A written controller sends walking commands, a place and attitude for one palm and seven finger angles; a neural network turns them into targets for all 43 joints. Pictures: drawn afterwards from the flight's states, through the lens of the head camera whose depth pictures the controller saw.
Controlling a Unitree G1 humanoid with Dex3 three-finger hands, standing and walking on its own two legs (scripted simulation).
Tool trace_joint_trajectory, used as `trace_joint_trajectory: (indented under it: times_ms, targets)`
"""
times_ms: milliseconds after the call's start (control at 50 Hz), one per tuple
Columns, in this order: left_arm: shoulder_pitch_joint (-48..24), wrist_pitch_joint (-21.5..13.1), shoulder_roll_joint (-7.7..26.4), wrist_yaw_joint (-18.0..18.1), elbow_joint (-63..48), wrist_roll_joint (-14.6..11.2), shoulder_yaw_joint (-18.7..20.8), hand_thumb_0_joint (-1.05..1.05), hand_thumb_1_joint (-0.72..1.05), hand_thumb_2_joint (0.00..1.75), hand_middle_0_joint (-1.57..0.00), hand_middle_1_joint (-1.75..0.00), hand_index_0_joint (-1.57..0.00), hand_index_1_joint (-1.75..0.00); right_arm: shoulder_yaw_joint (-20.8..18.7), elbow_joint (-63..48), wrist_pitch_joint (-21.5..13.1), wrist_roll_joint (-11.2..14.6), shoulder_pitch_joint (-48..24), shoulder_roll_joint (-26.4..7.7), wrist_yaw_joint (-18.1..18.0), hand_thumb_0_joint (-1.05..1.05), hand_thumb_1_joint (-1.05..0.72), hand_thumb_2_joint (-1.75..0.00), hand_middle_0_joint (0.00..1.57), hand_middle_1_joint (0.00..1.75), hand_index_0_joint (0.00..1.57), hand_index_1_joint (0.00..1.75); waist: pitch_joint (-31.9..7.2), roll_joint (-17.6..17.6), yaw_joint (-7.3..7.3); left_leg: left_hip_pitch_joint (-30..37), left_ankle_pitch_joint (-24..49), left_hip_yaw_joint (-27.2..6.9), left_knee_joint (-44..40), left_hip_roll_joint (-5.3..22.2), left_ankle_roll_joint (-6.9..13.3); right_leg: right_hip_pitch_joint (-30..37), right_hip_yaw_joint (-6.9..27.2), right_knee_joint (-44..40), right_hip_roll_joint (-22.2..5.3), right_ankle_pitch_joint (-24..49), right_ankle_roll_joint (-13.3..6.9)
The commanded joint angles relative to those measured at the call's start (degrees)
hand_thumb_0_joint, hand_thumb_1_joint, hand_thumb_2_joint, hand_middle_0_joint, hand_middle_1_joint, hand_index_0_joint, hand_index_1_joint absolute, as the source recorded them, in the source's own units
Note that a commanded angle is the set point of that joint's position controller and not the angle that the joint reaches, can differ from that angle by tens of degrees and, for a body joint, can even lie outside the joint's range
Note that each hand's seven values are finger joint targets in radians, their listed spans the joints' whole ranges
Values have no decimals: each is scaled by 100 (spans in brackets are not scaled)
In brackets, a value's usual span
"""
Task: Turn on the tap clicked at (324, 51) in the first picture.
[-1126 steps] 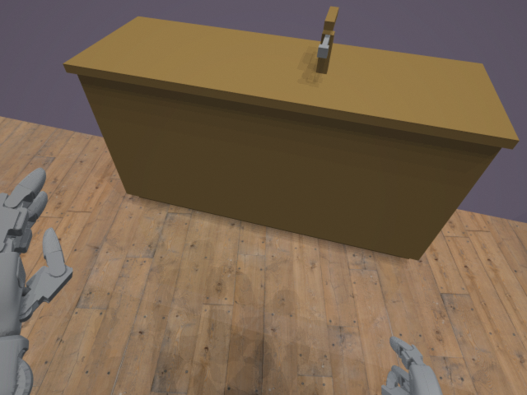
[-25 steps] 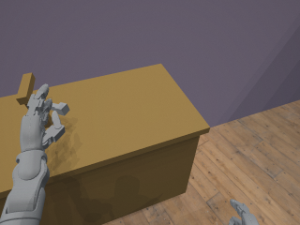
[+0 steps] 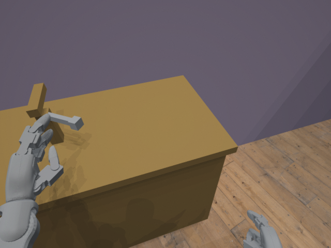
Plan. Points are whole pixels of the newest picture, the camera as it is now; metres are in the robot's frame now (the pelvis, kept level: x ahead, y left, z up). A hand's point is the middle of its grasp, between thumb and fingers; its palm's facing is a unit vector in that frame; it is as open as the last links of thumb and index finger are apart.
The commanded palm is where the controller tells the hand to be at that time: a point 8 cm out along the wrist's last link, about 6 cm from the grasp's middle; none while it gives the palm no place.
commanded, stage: draw the hand back beside the body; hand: left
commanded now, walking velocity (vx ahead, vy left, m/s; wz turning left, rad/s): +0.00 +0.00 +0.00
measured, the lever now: (76, 123) +0.40 +0.31 +0.09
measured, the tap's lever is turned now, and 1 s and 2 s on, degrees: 52 52 52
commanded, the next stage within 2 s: step back with the hand held close in 0.40 s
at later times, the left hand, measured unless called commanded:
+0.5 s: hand (55, 178) +0.19 +0.23 +0.15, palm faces +0.38 -0.86 -0.35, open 7.4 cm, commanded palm +0.15 +0.28 +0.17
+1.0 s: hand (29, 197) +0.15 +0.26 +0.15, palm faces +0.34 -0.84 -0.43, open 7.4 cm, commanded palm +0.10 +0.31 +0.17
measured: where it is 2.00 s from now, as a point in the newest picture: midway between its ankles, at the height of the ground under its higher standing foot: outside the picture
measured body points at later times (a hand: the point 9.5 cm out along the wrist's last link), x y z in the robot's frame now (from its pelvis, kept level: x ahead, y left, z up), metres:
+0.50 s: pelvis +0.00 +0.00 +0.00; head -0.03 -0.03 +0.45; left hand +0.16 +0.28 +0.17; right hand +0.18 -0.22 -0.09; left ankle +0.02 +0.10 -0.74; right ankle -0.04 -0.07 -0.74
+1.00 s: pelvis -0.05 +0.02 -0.01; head -0.04 +0.03 +0.44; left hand +0.13 +0.31 +0.17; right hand +0.12 -0.22 -0.10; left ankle +0.02 +0.10 -0.74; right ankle -0.04 -0.07 -0.74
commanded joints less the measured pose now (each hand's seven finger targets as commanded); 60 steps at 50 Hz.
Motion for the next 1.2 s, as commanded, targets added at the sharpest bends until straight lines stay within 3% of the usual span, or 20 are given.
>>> trace_joint_trajectory:
  times_ms: [0, 120, 220, 300, 420, 480, 500, 520, 540, 580, 640, 680, 760, 860, 940, 980, 1020, 1120, 1160, 1180]
  targets:
    - [-532, -432, 1069, 118, -1574, -11, 686, 0, 90, 90, -20, -30, -20, -30, -226, -986, -358, -23, -786, -615, -18, 0, -90, -90, 20, 30, 20, 30, -503, 67, -19, 599, 1075, -193, -143, 228, 100, -658, 234, -316, -353, 1492, 172]
    - [-73, -432, 1027, 114, -1828, -19, 705, 0, 90, 90, -20, -30, -20, -30, -232, -1038, -375, -16, -768, -600, -17, 0, -90, -90, 20, 30, 20, 30, -403, 113, -21, 493, 928, -208, -106, 235, 96, -745, 232, -303, -364, 1346, 172]
    - [-245, -410, 976, 133, -1570, -19, 673, 0, 90, 90, -20, -30, -20, -30, -231, -1002, -390, -13, -798, -608, -78, 0, -90, -90, 20, 30, 20, 30, -201, -225, -65, 425, 590, -230, -104, 230, 121, -937, 222, -369, -355, 979, 202]
    - [-269, -457, 1027, 143, -1685, 5, 688, 0, 90, 90, -20, -30, -20, -30, -222, -991, -422, -19, -807, -603, -86, 0, -90, -90, 20, 30, 20, 30, -351, 41, -25, 494, 652, -234, -84, 200, 126, -859, 255, -355, -377, 1068, 182]
    - [-89, -463, 1048, 149, -1633, -12, 742, 0, 90, 90, -20, -30, -20, -30, -228, -988, -452, -28, -804, -600, -81, 0, -90, -90, 20, 30, 20, 30, -269, -211, -12, 394, 682, -229, -69, 204, 131, -838, 239, -341, -385, 1158, 191]
    - [-106, -479, 1070, 142, -1715, -11, 764, 0, 90, 90, -20, -30, -20, -30, -227, -979, -445, -20, -792, -588, -73, 0, -90, -90, 20, 30, 20, 30, -362, 63, -11, 430, 724, -224, -62, 200, 121, -797, 266, -323, -400, 1198, 179]
    - [-427, -500, 1206, 161, -1862, -8, 846, 0, 90, 90, -20, -30, -20, -30, -217, -976, -448, -17, -808, -601, -73, 0, -90, -90, 20, 30, 20, 30, -346, 91, -17, 426, 702, -232, -57, 195, 118, -813, 263, -352, -399, 1174, 175]
    - [-1417, -729, 2122, 222, -2529, 24, 1789, 0, 90, 90, -20, -30, -20, -30, -169, -1195, -378, 40, -836, -590, -103, 0, -90, -90, 20, 30, 20, 30, 7, -42, -25, 108, 587, -397, 298, 394, 217, -1301, 891, -481, -785, 1970, 323]
    - [-803, -747, 1642, 154, -1777, 40, 1477, 0, 90, 90, -20, -30, -20, -30, -139, -944, -331, -19, -789, -516, -131, 0, -90, -90, 20, 30, 20, 30, -54, -436, -120, 65, 768, -453, 523, 381, 230, -1312, 850, -396, -971, 2500, 321]
    - [-230, -706, 1196, 59, -1524, 93, 1144, 0, 90, 90, -20, -30, -20, -30, -213, -1053, -250, -6, -695, -564, -117, 0, -90, -90, 20, 30, 20, 30, -487, -420, -140, 233, 1423, -402, 622, 448, 227, -1191, 739, -33, -1023, 3108, 378]
    - [426, -562, 900, 12, -1543, 79, 890, 0, 90, 90, -20, -30, -20, -30, -272, -1252, -102, 25, -602, -638, -98, 0, -90, -90, 20, 30, 20, 30, -847, -177, -134, 254, 1952, -368, 656, 556, 258, -1233, 626, 189, -949, 2974, 591]
    - [577, -521, 966, 31, -1670, 79, 927, 0, 90, 90, -20, -30, -20, -30, -281, -1332, -32, 37, -610, -640, -111, 0, -90, -90, 20, 30, 20, 30, -897, -282, -133, 166, 1918, -446, 604, 624, 244, -1343, 604, 232, -911, 2518, 548]
    - [359, -569, 1545, 157, -2343, 90, 1335, 0, 90, 90, -20, -30, -20, -30, -301, -1417, 2, 28, -656, -660, -188, 0, -90, -90, 20, 30, 20, 30, -869, -253, -154, -233, 1064, -552, 636, 610, 171, -1576, 789, 135, -1075, 1712, 270]
    - [425, -647, 1587, 267, -2603, 66, 1379, 0, 90, 90, -20, -30, -20, -30, -332, -1421, -70, 33, -560, -667, -241, 0, -90, -90, 20, 30, 20, 30, -653, -68, -242, -588, -64, -715, 819, 549, 105, -2080, 987, 67, -1241, 674, -24]
    - [523, -672, 1385, 331, -2633, 88, 1244, 0, 90, 90, -20, -30, -20, -30, -320, -1396, -182, 30, -463, -704, -257, 0, -90, -90, 20, 30, 20, 30, -482, 144, -285, -901, -1030, -1041, 439, 689, 153, -2294, 767, 283, -952, -152, 27]
    - [590, -664, 1334, 355, -2716, 149, 1255, 0, 90, 90, -20, -30, -20, -30, -292, -1402, -255, -5, -480, -744, -278, 0, -90, -90, 20, 30, 20, 30, -599, 696, -233, -1230, -1620, -1570, -530, 1003, 261, -1894, 442, 874, -442, -413, 256]
    - [537, -632, 1293, 364, -2675, 263, 1305, 0, 90, 90, -20, -30, -20, -30, -291, -1349, -348, -82, -456, -733, -296, 0, -90, -90, 20, 30, 20, 30, -705, 854, -198, -1716, -2364, -2202, -1351, 1369, 458, -1361, 434, 1705, -108, -619, 389]
    - [806, -499, 1148, 322, -2358, 246, 1199, 0, 90, 90, -20, -30, -20, -30, -262, -1190, -396, -109, -349, -627, -267, 0, -90, -90, 20, 30, 20, 30, -878, 75, -146, -1014, -1044, -1789, -1021, 1331, 463, -1497, 576, 1023, -197, -495, 357]
    - [632, -540, 1267, 298, -2558, 294, 1273, 0, 90, 90, -20, -30, -20, -30, -252, -1193, -359, -133, -442, -700, -268, 0, -90, -90, 20, 30, 20, 30, -882, 314, -156, -1292, -967, -1508, -744, 1154, 374, -1101, 641, 544, -285, 180, 318]
    - [554, -538, 1114, 276, -2528, 316, 1139, 0, 90, 90, -20, -30, -20, -30, -252, -1161, -337, -106, -404, -685, -258, 0, -90, -90, 20, 30, 20, 30, -824, 126, -186, -1556, -1307, -1359, -607, 1035, 323, -985, 670, 530, -360, 290, 273]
